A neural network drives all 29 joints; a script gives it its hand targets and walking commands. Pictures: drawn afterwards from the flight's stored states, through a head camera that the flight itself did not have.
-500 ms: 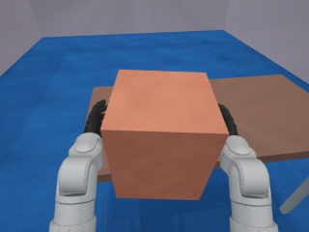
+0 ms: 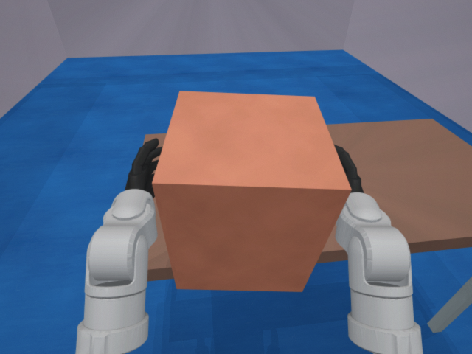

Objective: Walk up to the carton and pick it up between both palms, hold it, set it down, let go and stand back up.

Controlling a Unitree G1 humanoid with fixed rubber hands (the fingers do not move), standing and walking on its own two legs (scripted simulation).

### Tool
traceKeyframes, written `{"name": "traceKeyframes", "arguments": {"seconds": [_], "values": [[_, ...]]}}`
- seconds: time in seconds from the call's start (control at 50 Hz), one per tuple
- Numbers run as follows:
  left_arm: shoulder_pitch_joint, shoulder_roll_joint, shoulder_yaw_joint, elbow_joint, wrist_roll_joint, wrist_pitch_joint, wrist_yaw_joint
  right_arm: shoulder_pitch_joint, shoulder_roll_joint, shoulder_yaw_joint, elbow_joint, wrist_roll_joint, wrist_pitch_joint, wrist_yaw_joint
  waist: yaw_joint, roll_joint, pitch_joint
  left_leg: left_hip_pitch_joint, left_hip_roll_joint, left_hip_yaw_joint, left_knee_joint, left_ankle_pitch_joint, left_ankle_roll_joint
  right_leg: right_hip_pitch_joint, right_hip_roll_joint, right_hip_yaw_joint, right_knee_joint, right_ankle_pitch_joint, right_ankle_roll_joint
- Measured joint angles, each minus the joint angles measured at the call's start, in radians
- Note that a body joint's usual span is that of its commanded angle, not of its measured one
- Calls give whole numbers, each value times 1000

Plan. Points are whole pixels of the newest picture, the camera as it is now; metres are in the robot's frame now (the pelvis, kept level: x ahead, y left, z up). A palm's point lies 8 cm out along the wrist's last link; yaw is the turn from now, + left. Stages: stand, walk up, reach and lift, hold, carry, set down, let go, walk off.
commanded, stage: hold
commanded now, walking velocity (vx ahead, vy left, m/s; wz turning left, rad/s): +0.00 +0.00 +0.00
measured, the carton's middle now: (243, 195) +0.33 +0.00 +0.17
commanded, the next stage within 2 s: none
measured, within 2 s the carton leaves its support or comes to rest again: neither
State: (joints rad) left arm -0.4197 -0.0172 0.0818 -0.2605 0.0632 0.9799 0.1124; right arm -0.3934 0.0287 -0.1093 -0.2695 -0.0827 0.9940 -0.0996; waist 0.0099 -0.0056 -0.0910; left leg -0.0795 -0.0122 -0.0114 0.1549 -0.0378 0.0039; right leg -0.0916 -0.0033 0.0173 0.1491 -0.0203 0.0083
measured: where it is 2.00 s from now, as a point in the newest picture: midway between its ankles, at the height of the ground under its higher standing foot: outside the picture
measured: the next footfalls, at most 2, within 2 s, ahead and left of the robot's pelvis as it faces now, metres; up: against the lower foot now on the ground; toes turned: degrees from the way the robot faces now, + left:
none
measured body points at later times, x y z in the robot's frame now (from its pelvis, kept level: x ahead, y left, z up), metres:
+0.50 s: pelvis +0.01 +0.00 +0.00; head -0.04 +0.00 +0.45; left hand +0.32 +0.15 +0.21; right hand +0.32 -0.15 +0.20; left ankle +0.03 +0.11 -0.75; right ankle +0.04 -0.12 -0.75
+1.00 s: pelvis -0.01 +0.00 +0.00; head -0.06 +0.00 +0.45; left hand +0.33 +0.15 +0.22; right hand +0.33 -0.15 +0.20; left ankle +0.03 +0.11 -0.75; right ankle +0.04 -0.12 -0.75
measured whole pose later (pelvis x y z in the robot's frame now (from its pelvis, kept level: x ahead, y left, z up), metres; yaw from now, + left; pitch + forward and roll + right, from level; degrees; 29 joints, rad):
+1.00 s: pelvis -0.01 +0.00 +0.00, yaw +0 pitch -3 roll +0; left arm -0.53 -0.04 0.14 -0.12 0.12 0.94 0.08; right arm -0.50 0.04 -0.17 -0.12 -0.12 0.96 -0.06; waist 0.00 0.00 -0.08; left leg -0.08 -0.01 -0.01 0.17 -0.04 0.01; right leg -0.09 0.00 0.01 0.17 -0.02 0.01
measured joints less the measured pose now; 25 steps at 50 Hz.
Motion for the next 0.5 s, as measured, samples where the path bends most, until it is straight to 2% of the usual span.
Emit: {"name": "traceKeyframes", "arguments": {"seconds": [0.22,0.5], "values": [[1,-9,5,19,12,-15,-14,7,8,-4,0,-4,0,-2,-9,4,8,10,2,2,-10,-4,0,9,2,1,-8,-5,-2],[73,-13,-12,-105,0,11,-4,70,17,22,-112,2,25,-9,-5,-3,4,70,1,-5,-62,10,-1,71,0,-6,-60,7,-2]]}}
